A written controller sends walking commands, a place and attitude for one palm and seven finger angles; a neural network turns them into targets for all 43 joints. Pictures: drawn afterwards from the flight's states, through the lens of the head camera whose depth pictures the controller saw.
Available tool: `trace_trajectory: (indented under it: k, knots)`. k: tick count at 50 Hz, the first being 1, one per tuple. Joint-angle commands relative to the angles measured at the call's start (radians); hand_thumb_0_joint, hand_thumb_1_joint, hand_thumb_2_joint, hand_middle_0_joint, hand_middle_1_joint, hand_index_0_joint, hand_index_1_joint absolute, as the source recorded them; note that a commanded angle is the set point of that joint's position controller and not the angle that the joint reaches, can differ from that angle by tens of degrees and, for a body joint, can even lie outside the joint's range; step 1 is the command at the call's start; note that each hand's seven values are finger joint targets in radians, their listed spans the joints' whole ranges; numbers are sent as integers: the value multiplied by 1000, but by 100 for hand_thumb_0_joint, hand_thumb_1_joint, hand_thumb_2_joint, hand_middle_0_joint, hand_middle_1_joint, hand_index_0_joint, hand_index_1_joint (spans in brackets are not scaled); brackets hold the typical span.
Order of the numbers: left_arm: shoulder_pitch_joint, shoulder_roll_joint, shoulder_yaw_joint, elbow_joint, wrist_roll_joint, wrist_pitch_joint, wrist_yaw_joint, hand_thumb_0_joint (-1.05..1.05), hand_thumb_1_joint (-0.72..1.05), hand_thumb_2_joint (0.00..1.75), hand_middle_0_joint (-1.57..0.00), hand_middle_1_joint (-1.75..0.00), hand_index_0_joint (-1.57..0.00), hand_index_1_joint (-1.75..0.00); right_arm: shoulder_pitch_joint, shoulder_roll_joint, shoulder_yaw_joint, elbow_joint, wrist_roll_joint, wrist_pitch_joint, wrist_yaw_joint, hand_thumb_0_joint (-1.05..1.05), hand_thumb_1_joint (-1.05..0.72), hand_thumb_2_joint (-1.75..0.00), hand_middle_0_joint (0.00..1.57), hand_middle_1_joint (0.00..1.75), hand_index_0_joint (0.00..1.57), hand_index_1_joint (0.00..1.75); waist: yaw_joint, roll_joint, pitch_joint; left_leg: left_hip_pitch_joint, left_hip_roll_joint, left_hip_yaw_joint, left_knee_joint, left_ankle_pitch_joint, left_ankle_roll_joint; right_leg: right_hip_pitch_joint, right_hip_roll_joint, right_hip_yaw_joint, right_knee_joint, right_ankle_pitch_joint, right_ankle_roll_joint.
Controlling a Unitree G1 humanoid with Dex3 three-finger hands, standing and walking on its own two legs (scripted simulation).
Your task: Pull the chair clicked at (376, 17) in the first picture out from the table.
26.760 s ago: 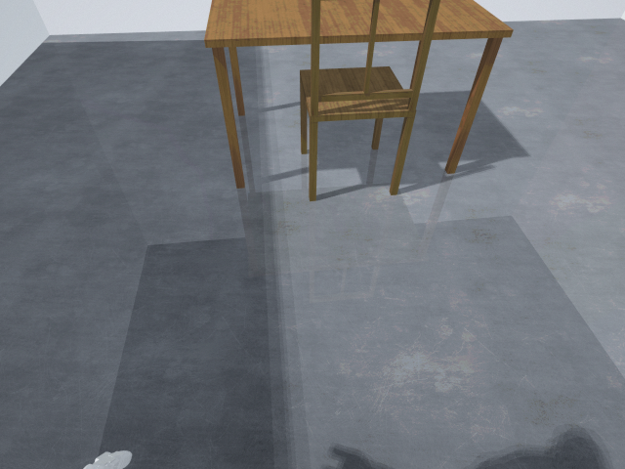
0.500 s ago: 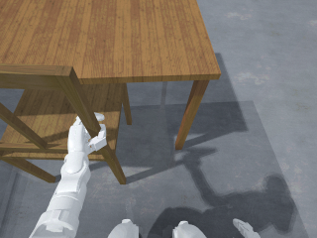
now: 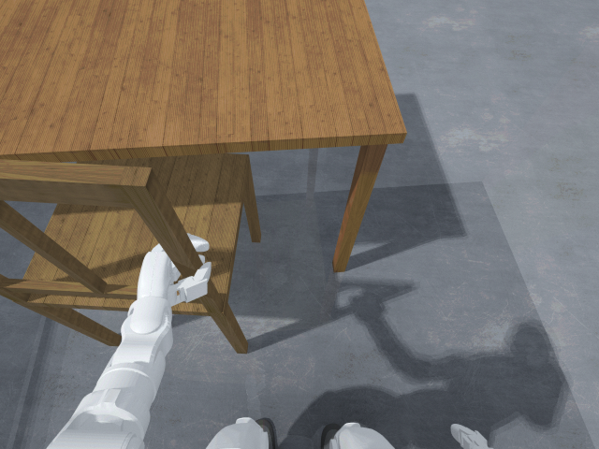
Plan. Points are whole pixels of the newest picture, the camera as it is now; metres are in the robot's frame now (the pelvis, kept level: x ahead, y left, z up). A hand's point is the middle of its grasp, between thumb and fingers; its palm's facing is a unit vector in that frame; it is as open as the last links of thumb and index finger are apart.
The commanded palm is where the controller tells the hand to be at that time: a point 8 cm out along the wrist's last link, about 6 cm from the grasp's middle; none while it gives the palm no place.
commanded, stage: step backward, pulling the chair out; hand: left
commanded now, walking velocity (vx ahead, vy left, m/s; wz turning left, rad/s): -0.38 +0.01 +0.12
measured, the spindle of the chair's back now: (52, 251) +0.39 +0.38 -0.05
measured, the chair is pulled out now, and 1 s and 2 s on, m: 0.08 0.15 0.23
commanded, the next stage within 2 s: none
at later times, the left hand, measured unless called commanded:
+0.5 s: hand (206, 313) +0.30 +0.14 -0.06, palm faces -0.01 -0.98 -0.19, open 5.9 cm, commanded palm +0.29 +0.19 -0.06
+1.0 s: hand (207, 322) +0.28 +0.13 -0.07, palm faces -0.01 -0.98 -0.20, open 6.0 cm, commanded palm +0.27 +0.18 -0.06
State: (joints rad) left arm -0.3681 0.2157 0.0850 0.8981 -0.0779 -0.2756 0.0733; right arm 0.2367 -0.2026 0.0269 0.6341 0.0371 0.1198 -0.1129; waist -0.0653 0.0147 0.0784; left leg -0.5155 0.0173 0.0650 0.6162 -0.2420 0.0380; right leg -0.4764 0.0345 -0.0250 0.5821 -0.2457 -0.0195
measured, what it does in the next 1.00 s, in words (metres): steps on the spot: left foot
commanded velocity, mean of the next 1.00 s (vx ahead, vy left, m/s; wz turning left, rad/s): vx -0.38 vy -0.01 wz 0.08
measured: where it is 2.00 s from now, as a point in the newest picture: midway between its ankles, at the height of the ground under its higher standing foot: outside the picture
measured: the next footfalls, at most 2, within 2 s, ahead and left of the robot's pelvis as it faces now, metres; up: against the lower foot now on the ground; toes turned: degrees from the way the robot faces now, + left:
left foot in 0.90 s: -0.03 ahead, +0.11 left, +0.00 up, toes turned +1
left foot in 1.40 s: -0.13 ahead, +0.12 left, +0.00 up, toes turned +3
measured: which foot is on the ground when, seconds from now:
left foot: down 0.00-0.74, up 0.76-0.88, down 0.90-1.00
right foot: down 0.00-1.00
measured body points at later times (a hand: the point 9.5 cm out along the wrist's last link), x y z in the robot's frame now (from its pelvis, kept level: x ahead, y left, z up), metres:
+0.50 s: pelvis -0.05 +0.00 +0.00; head +0.03 +0.00 +0.44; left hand +0.29 +0.19 -0.05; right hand +0.05 -0.27 -0.12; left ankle +0.04 +0.09 -0.73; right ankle +0.02 -0.11 -0.72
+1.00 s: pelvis -0.07 +0.00 +0.00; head +0.03 +0.00 +0.44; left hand +0.28 +0.19 -0.05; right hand +0.04 -0.28 -0.12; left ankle -0.07 +0.11 -0.73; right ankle +0.02 -0.11 -0.72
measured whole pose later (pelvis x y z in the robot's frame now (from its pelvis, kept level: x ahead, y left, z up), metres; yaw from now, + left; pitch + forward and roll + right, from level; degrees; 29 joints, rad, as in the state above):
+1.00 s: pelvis -0.07 +0.00 +0.00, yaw +3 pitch +5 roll +1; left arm -0.48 0.18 -0.02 1.01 -0.01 -0.25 0.09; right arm 0.22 -0.28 0.00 0.73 0.03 -0.02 -0.13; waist -0.05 -0.02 0.12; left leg -0.38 -0.04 -0.03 0.60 -0.30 0.01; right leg -0.51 -0.03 -0.04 0.57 -0.13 -0.01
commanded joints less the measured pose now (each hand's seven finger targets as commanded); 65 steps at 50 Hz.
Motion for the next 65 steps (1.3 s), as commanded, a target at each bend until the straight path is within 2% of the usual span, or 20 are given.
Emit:
trace_trajectory:
  k: [1, 12, 16, 20, 26, 29, 33, 37, 41, 43, 46, 47, 50, 53, 55, 57, 59, 60, 61, 65]
  knots:
    - [-288, 170, -23, -146, 66, -36, 32, 0, 90, 90, -50, -145, -50, -145, 42, -167, -62, -73, 5, -50, -29, 0, -90, -90, 20, 30, 20, 30, 6, 132, -467, 268, 164, -182, -84, 357, 18, 171, -110, 89, -23, 264, 4]
    - [-376, 203, -41, -65, 64, -63, 49, 0, 90, 90, -50, -145, -50, -145, 26, -175, -63, -39, 27, -114, -38, 0, -90, -90, 20, 30, 20, 30, -1, 13, -404, 266, 36, -113, -21, 1, -20, 119, -226, 195, -247, 56, 4]
    - [-375, 163, -70, -61, 61, -65, 48, 0, 90, 90, -50, -145, -50, -145, 6, -175, -53, -41, 29, -131, -40, 0, -90, -90, 20, 30, 20, 30, 9, 13, -381, 271, 76, -154, -106, 15, -3, 130, -182, 136, -214, -5, 14]
    - [-379, 132, -89, -75, 56, -60, 43, 0, 90, 90, -50, -145, -50, -145, -11, -181, -43, -48, 26, -140, -50, 0, -90, -90, 20, 30, 20, 30, 22, 119, -395, 236, 172, -260, -225, 108, 43, 166, -87, 67, -18, -1, 10]
    - [-376, 112, -85, -93, 64, -45, 39, 0, 90, 90, -50, -145, -50, -145, 0, -171, -46, -41, -3, -155, -41, 0, -90, -90, 20, 30, 20, 30, 29, 155, -383, 292, 247, -307, -225, 184, 75, 136, -72, 70, 62, -100, -12]
    - [-373, 121, -76, -94, 69, -44, 34, 0, 90, 90, -50, -145, -50, -145, 9, -173, -51, -32, -9, -162, -36, 0, -90, -90, 20, 30, 20, 30, 24, 109, -406, 259, 219, -252, -162, 260, 56, 218, -87, 79, 10, 81, -7]
    - [-358, 149, -47, -78, 69, -42, 37, 0, 90, 90, -50, -145, -50, -145, -21, -170, -59, -35, -7, -168, -35, 0, -90, -90, 20, 30, 20, 30, 32, 107, -334, 83, 167, -228, -168, -96, 24, 229, -132, 141, -25, -71, -40]
    - [-366, 184, -35, -55, 73, -59, 50, 0, 90, 90, -50, -145, -50, -145, 37, -162, -68, -2, 3, -184, -26, 0, -90, -90, 20, 30, 20, 30, 12, -112, -395, 264, -6, -98, 164, -145, -51, 77, -325, 336, -292, -126, -103]
    - [-388, 181, -23, -33, 87, -42, 47, 0, 90, 90, -50, -145, -50, -145, 3, -156, -46, 16, -7, -190, -20, 0, -90, -90, 20, 30, 20, 30, 27, -105, -379, 144, -19, -147, 191, -210, -52, 250, -343, 228, -223, 273, -109]
    - [-388, 178, -26, -25, 87, -34, 49, 0, 90, 90, -50, -145, -50, -145, 24, -178, -44, 42, -6, -193, -26, 0, -90, -90, 20, 30, 20, 30, 14, -58, -368, 184, 3, -152, -28, -70, -48, 286, -286, 148, -128, 418, -71]
    - [-409, 113, -76, -63, 83, -29, 44, 0, 90, 90, -50, -145, -50, -145, 35, -196, -58, 20, -6, -174, -29, 0, -90, -90, 20, 30, 20, 30, 24, 69, -413, 262, 156, -292, -118, 561, 15, 224, -113, 54, 39, 422, 25]
    - [-420, 103, -87, -69, 82, -22, 39, 0, 90, 90, -50, -145, -50, -145, 35, -185, -58, 12, -4, -167, -26, 0, -90, -90, 20, 30, 20, 30, 23, 46, -425, 296, 167, -274, -100, 624, 13, 224, -100, 55, 37, 402, 23]
    - [-437, 70, -106, -124, 87, -26, 26, 0, 90, 90, -50, -145, -50, -145, 26, -163, -57, -11, -24, -147, -16, 0, -90, -90, 20, 30, 20, 30, 10, 210, -452, 379, 198, -278, -123, 755, 15, 155, -93, 50, 143, 126, 6]
    - [-372, 77, -78, -128, 85, -21, 22, 0, 90, 90, -50, -145, -50, -145, 32, -166, -66, -27, -32, -135, -1, 0, -90, -90, 20, 30, 20, 30, 21, 179, -434, 430, 222, -283, -99, 838, 37, 142, -65, 48, 110, 45, -1]
    - [-367, 64, -84, -138, 87, -22, 16, 0, 90, 90, -50, -145, -50, -145, 12, -156, -63, -36, -33, -134, 8, 0, -90, -90, 20, 30, 20, 30, 24, 140, -398, 363, 215, -264, -68, 781, 27, 208, -83, 62, 46, 161, -7]
    - [-345, 103, -61, -125, 89, -25, 17, 0, 90, 90, -50, -145, -50, -145, 19, -167, -67, -38, -27, -127, 5, 0, -90, -90, 20, 30, 20, 30, 18, 75, -407, 268, 161, -212, -22, 638, -14, 298, -123, 94, -8, 503, -13]
    - [-334, 157, -27, -123, 80, -30, 23, 0, 90, 90, -50, -145, -50, -145, 29, -168, -78, -37, -12, -123, -3, 0, -90, -90, 20, 30, 20, 30, 12, -33, -498, 168, 36, -130, 124, 200, -78, 409, -258, 209, -59, 783, -71]
    - [-313, 166, -16, -96, 78, -23, 21, 0, 90, 90, -50, -145, -50, -145, 17, -165, -80, -35, -9, -123, -3, 0, -90, -90, 20, 30, 20, 30, 23, -89, -523, 114, -25, -128, 234, -175, -91, 440, -352, 282, -127, 820, -115]
    - [-297, 172, -9, -78, 80, -8, 18, 0, 90, 90, -50, -145, -50, -145, -4, -162, -74, -38, -9, -122, -3, 0, -90, -90, 20, 30, 20, 30, 41, -94, -513, 76, -45, -155, 328, -314, -84, 435, -399, 303, -167, 758, -132]
    - [-301, 136, -27, -111, 81, 31, 22, 0, 90, 90, -50, -145, -50, -145, -7, -155, -47, -26, -7, -116, -4, 0, -90, -90, 20, 30, 20, 30, 23, -90, -476, 100, -6, -174, 188, -275, -68, 433, -358, 188, -139, 674, -118]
